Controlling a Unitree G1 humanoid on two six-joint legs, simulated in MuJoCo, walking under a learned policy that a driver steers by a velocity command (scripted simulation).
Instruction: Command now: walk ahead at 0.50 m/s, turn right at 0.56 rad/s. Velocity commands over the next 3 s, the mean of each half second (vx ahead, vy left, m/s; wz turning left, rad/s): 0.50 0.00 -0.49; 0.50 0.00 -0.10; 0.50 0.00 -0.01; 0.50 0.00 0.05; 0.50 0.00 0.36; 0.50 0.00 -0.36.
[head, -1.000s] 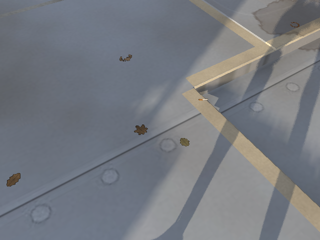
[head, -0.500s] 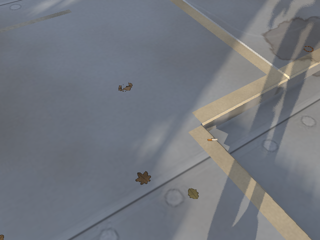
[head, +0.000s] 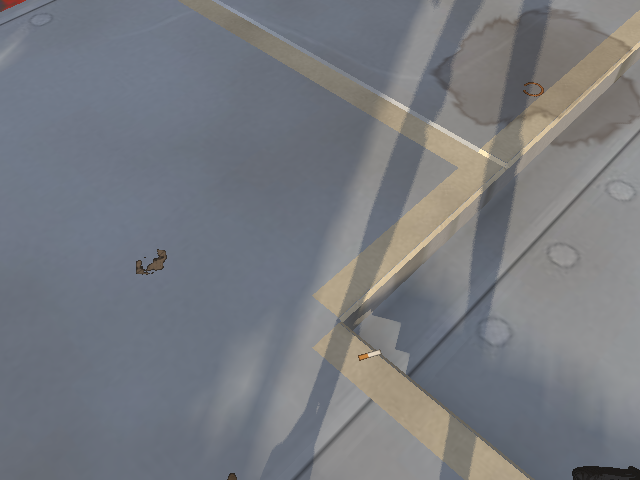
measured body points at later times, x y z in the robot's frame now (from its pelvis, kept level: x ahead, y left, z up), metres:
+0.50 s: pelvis +0.27 +0.03 +0.00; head +0.29 +0.03 +0.45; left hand +0.53 +0.21 -0.08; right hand +0.20 -0.25 -0.12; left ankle +0.23 +0.16 -0.74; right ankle +0.36 -0.17 -0.69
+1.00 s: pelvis +0.50 -0.09 +0.00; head +0.52 -0.10 +0.45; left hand +0.62 +0.17 -0.11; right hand +0.60 -0.39 -0.10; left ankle +0.71 +0.04 -0.69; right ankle +0.43 -0.16 -0.74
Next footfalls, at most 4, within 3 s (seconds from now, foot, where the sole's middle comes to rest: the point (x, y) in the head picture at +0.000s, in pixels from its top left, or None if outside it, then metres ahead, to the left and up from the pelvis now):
0.16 left None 0.27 0.15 -0.78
0.66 right None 0.46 -0.18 -0.78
1.20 left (347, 307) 0.86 0.02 -0.78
1.82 right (477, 266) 1.07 -0.33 -0.88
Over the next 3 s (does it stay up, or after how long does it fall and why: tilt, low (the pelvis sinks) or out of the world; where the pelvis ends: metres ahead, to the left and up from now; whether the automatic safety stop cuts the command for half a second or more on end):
stays up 1.65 -0.28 -0.01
